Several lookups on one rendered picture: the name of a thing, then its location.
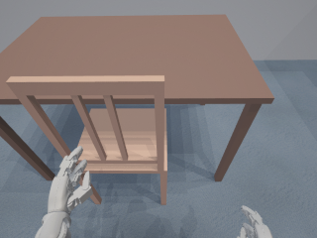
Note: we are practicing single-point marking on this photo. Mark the robot left hand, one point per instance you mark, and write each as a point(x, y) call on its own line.
point(63, 184)

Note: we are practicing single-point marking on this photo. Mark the robot right hand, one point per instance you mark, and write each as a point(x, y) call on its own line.
point(259, 231)

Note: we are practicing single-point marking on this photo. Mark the table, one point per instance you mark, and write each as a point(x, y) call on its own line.
point(202, 58)

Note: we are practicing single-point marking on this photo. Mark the chair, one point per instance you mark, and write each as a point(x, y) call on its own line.
point(114, 140)

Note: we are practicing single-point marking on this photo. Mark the robot left forearm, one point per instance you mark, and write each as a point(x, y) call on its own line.
point(55, 225)

